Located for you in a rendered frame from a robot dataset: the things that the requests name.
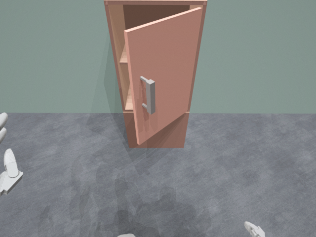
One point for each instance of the left robot hand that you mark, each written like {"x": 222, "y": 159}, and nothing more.
{"x": 10, "y": 177}

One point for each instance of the handle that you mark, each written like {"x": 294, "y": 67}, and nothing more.
{"x": 150, "y": 93}

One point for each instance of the right robot hand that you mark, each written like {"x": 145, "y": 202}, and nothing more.
{"x": 254, "y": 230}

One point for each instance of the cupboard door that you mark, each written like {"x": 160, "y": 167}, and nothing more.
{"x": 163, "y": 51}

